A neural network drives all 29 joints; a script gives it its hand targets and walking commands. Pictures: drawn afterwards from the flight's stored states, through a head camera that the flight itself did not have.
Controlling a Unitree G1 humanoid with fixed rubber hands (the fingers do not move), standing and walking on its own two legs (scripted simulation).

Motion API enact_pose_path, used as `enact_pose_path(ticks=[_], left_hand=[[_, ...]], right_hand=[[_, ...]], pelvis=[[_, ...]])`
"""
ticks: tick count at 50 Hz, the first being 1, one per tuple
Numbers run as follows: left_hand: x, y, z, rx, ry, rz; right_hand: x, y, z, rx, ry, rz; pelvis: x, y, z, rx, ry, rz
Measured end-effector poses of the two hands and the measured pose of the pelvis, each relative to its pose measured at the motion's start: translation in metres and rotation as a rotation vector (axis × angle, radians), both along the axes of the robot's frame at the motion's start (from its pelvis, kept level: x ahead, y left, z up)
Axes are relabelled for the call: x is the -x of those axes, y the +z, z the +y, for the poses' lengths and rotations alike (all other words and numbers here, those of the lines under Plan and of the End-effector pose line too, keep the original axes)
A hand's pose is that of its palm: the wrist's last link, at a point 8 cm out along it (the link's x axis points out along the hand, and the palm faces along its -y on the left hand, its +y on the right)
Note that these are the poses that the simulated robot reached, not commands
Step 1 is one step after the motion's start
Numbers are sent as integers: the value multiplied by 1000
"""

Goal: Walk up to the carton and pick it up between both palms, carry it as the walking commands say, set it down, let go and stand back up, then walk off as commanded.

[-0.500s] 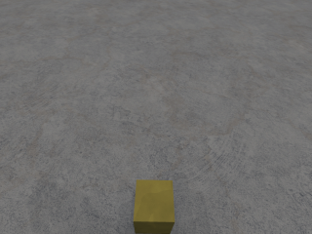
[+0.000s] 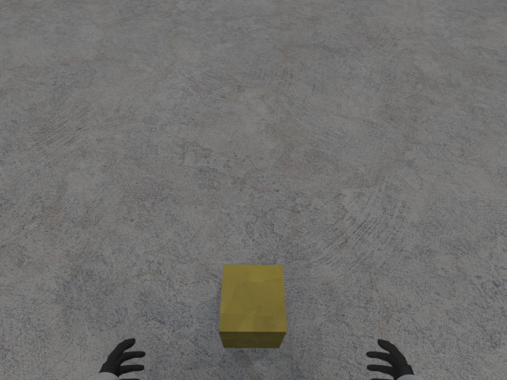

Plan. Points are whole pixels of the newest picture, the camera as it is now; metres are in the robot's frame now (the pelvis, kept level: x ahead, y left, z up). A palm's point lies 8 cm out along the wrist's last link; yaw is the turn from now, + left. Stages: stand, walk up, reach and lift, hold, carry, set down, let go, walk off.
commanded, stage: reach and lift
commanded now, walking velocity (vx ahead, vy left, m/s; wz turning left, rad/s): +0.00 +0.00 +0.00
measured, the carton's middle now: (252, 307) +0.42 +0.00 -0.64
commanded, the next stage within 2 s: none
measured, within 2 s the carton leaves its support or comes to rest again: neither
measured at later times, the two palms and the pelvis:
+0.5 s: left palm (134, 373) +0.17 +0.21 -0.15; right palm (385, 371) +0.18 -0.23 -0.15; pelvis -0.04 -0.03 -0.05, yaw +2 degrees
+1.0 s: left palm (162, 297) +0.31 +0.19 -0.18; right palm (357, 300) +0.31 -0.22 -0.18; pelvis -0.09 -0.02 -0.09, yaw +2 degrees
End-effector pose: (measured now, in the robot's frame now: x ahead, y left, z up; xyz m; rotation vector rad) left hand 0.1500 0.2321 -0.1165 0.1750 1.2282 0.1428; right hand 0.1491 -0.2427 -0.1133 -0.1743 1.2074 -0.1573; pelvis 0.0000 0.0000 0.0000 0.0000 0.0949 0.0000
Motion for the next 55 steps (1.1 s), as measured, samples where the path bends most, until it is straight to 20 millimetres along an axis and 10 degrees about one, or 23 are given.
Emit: enact_pose_path(ticks=[4,12,28,41,55], left_hand=[[-25,8,-4,7,12,70],[-6,-8,-20,59,12,70],[-30,-38,-26,50,-12,-144],[-108,-50,-33,55,-15,-256],[-187,-72,-45,62,30,-433]], right_hand=[[-30,7,2,-10,0,78],[-9,-11,17,-54,0,92],[-34,-41,12,-45,30,-127],[-106,-54,18,-48,27,-234],[-194,-76,25,-59,30,-403]], pelvis=[[-3,-1,-6,-3,4,44],[-9,-8,-18,2,25,151],[50,-54,-27,-7,27,182],[88,-76,-26,0,31,231],[81,-93,-24,-9,22,459]])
